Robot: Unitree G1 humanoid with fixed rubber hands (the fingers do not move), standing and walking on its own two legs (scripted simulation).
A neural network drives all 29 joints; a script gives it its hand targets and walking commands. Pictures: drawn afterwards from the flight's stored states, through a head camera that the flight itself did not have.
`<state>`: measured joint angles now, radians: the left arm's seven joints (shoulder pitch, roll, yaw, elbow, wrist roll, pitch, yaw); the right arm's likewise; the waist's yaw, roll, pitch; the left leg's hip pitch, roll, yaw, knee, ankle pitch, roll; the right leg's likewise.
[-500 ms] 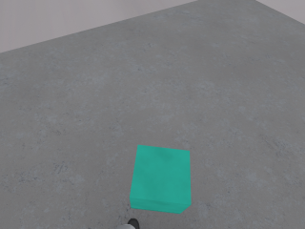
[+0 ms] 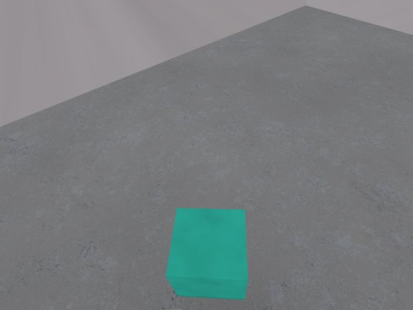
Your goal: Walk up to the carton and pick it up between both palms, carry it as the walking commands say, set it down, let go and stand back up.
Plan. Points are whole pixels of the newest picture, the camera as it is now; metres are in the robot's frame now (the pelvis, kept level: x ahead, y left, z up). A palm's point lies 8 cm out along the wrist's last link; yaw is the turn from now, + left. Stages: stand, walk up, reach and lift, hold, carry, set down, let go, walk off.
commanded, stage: walk up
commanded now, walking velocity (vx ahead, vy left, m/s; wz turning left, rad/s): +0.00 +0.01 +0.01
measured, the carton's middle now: (210, 253) +0.46 +0.06 -0.63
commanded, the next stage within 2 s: none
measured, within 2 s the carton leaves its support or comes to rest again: neither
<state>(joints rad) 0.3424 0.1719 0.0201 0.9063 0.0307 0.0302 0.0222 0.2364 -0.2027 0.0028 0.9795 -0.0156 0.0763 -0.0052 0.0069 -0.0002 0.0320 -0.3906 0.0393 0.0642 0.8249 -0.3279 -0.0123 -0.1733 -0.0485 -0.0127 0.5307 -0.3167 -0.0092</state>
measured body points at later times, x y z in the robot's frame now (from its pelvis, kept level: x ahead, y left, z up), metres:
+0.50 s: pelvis -0.05 +0.02 +0.00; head -0.05 +0.01 +0.45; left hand -0.02 +0.25 -0.15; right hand +0.02 -0.22 -0.15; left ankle -0.02 +0.13 -0.74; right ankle -0.02 -0.10 -0.74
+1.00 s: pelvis +0.00 +0.03 +0.00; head +0.02 +0.03 +0.45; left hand +0.01 +0.27 -0.15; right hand +0.06 -0.21 -0.15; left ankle -0.02 +0.13 -0.74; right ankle -0.03 -0.10 -0.74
